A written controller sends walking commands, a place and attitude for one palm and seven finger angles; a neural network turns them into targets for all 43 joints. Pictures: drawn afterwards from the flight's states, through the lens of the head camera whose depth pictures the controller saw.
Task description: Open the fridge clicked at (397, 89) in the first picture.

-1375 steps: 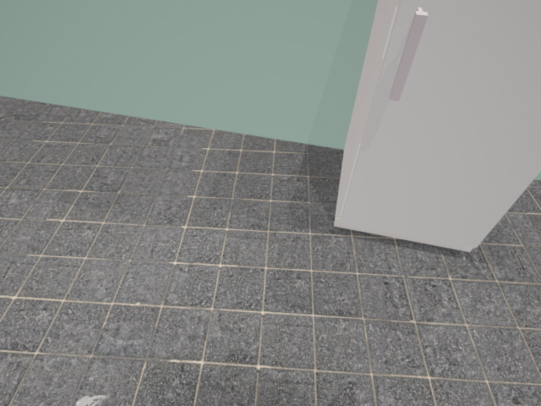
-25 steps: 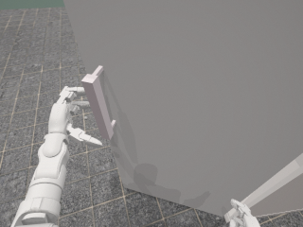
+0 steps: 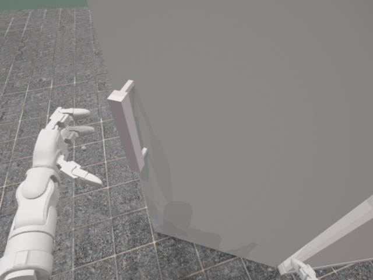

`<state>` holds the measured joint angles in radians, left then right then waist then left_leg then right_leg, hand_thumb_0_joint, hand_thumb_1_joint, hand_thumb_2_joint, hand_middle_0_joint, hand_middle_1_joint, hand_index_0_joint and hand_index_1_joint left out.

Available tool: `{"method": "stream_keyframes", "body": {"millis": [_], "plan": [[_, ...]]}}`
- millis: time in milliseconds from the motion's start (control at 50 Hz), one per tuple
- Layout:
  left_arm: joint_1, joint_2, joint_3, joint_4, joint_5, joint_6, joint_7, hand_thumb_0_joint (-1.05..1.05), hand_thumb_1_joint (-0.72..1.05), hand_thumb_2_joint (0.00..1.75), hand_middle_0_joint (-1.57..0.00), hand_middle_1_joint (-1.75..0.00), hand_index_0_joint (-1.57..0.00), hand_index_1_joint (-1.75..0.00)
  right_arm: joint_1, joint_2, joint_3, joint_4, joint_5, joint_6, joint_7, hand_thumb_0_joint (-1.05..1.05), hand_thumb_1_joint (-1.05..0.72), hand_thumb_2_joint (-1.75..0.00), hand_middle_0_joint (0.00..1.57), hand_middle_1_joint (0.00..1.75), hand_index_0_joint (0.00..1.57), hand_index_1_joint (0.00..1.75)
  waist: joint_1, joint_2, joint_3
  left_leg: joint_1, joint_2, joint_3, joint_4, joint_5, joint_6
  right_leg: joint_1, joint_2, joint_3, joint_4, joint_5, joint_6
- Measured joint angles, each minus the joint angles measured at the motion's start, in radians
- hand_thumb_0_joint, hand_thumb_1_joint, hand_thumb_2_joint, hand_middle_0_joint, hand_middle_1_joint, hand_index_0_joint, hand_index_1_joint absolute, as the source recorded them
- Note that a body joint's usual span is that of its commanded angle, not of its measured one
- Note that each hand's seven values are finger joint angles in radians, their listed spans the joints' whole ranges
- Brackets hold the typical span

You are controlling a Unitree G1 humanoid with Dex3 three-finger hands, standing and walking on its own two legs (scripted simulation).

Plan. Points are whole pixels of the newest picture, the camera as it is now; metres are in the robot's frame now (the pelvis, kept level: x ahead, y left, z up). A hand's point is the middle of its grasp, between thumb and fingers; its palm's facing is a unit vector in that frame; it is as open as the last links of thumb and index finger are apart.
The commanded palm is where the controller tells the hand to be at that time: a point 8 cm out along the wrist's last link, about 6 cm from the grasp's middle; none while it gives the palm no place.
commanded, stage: slip the hand off the handle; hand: left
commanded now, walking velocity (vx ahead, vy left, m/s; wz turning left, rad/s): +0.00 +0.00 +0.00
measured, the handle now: (133, 130) +0.40 +0.15 +0.11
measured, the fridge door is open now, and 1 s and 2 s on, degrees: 66 66 66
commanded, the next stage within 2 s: draw the hand back to the body in 0.58 s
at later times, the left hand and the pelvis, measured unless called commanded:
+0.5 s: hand (69, 193) +0.25 +0.23 +0.10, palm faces +0.13 -0.98 -0.16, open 14.7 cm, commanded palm +0.21 +0.28 +0.11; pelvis -0.01 +0.00 +0.00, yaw +1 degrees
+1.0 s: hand (51, 199) +0.22 +0.24 +0.13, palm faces +0.09 -0.99 -0.06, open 14.7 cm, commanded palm +0.18 +0.29 +0.13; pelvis +0.00 -0.01 +0.00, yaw +2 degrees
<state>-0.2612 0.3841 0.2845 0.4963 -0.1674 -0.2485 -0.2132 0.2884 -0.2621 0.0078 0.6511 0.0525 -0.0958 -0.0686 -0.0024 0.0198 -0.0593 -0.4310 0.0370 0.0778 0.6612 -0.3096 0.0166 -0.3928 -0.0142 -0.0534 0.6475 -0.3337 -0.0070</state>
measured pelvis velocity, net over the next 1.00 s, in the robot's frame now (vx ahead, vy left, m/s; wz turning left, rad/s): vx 0.00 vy -0.01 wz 0.03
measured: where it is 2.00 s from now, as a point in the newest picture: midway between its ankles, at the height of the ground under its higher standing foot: outside the picture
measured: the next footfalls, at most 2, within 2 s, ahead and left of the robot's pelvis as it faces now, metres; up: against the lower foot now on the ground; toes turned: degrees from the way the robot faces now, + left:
none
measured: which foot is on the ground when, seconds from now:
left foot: down 0.00-1.00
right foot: down 0.00-1.00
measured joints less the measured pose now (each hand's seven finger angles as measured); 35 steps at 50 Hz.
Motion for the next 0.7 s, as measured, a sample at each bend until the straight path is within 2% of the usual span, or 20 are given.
{"method": "stream_keyframes", "body": {"millis": [80,180,280,380,500,640,700], "plan": [[0.106,-0.024,-0.005,-0.104,-0.017,0.004,-0.008,-0.01,-0.55,0.20,-0.25,-1.15,-0.25,-1.15,0.009,-0.002,-0.004,-0.012,0.001,-0.005,0.005,0.01,-0.90,-0.90,0.20,0.30,0.20,0.30,0.002,0.005,-0.006,0.010,-0.001,0.006,-0.001,-0.003,0.003,0.007,-0.001,0.006,-0.001,-0.001,0.004],[0.220,-0.050,-0.012,-0.222,-0.017,0.016,0.013,-0.01,-0.55,0.20,-0.26,-1.15,-0.25,-1.15,-0.006,0.005,-0.001,-0.018,-0.002,-0.021,0.000,0.01,-0.90,-0.90,0.20,0.30,0.20,0.30,0.012,0.003,-0.002,0.020,-0.002,0.004,0.004,-0.005,0.004,0.020,-0.002,0.004,0.003,-0.003,0.005],[0.267,-0.055,-0.027,-0.287,-0.020,0.019,0.026,-0.01,-0.55,0.20,-0.26,-1.15,-0.25,-1.15,-0.038,0.012,0.007,-0.018,-0.002,-0.050,-0.010,0.01,-0.90,-0.90,0.20,0.30,0.20,0.30,0.029,0.005,0.007,0.024,-0.004,-0.010,0.014,-0.004,0.003,0.033,-0.004,-0.010,0.007,-0.005,0.003],[0.294,-0.054,-0.043,-0.323,-0.031,0.035,0.012,-0.01,-0.55,0.20,-0.26,-1.15,-0.25,-1.15,-0.069,0.018,0.022,-0.022,0.001,-0.071,-0.015,0.01,-0.90,-0.90,0.20,0.30,0.20,0.30,0.041,0.009,0.005,0.028,-0.008,-0.020,0.015,0.000,0.002,0.040,-0.007,-0.020,0.008,-0.004,0.002],[0.375,-0.061,-0.049,-0.404,-0.040,0.059,0.005,-0.01,-0.55,0.20,-0.26,-1.15,-0.25,-1.15,-0.077,0.024,0.031,-0.042,-0.001,-0.093,-0.011,0.01,-0.90,-0.90,0.20,0.30,0.20,0.30,0.046,0.013,-0.002,0.038,-0.006,-0.024,0.013,0.000,-0.001,0.052,-0.005,-0.023,0.005,-0.005,-0.001],[0.491,-0.055,-0.025,-0.501,-0.055,0.063,-0.004,-0.01,-0.55,0.20,-0.26,-1.15,-0.25,-1.15,-0.061,0.022,0.032,-0.045,-0.005,-0.112,-0.010,0.01,-0.90,-0.90,0.20,0.30,0.20,0.30,0.051,0.012,-0.004,0.038,-0.001,-0.031,0.023,-0.006,-0.006,0.056,0.000,-0.029,0.011,-0.012,-0.005],[0.505,-0.051,-0.023,-0.515,-0.063,0.058,-0.011,-0.01,-0.55,0.20,-0.26,-1.15,-0.25,-1.15,-0.052,0.014,0.030,-0.035,-0.004,-0.125,-0.017,0.01,-0.90,-0.90,0.20,0.30,0.20,0.30,0.055,0.016,0.001,0.030,-0.001,-0.041,0.035,-0.010,-0.008,0.054,0.000,-0.039,0.018,-0.016,-0.006]]}}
